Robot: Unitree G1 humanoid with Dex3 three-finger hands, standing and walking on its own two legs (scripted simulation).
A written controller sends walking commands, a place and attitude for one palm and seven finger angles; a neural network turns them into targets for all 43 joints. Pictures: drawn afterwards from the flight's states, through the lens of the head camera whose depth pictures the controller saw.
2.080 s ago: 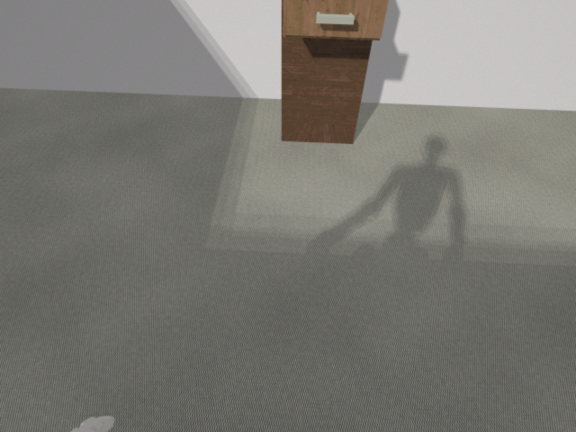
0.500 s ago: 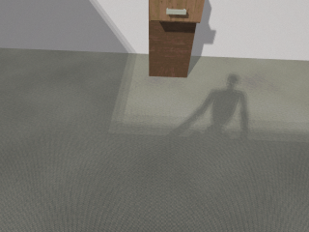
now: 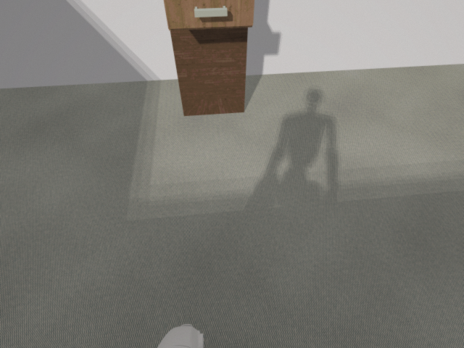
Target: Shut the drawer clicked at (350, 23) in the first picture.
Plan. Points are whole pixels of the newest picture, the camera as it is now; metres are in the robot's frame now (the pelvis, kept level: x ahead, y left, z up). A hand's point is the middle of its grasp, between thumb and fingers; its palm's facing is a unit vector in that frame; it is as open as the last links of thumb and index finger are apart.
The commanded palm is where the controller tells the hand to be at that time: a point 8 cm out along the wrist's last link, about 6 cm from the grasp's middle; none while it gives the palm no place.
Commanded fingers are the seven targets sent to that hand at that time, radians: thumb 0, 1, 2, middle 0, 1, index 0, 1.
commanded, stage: walk to a spot facing it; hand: left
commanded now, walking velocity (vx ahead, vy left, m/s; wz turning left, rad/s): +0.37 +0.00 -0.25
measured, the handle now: (210, 10) +1.32 +0.20 +0.02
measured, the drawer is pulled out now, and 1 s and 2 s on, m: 0.30 0.30 0.30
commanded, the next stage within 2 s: turn to face it in 1.48 s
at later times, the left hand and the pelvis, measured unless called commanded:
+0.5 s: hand (148, 255) +0.33 +0.23 -0.17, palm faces -0.13 -0.97 -0.18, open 7.4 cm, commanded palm none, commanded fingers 0.00 0.90 0.90 -0.20 -0.30 -0.20 -0.30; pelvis +0.22 +0.06 +0.00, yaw -10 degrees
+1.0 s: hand (192, 194) +0.52 +0.16 -0.17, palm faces -0.20 -0.95 -0.22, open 7.2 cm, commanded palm none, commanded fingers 0.00 0.90 0.90 -0.20 -0.30 -0.20 -0.30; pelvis +0.44 -0.02 +0.00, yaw -14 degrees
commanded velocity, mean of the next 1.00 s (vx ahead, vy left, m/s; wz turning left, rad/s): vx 0.37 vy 0.00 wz -0.18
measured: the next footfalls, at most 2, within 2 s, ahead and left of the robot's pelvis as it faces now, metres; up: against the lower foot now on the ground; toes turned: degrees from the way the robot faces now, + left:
left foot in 0.18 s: +0.23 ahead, +0.14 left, +0.00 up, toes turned +4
right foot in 0.72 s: +0.42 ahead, -0.12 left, +0.00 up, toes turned -22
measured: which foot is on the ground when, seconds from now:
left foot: up 0.00-0.16, down 0.18-0.72, up 0.74-1.00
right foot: down 0.00-0.18, up 0.20-0.70, down 0.72-1.00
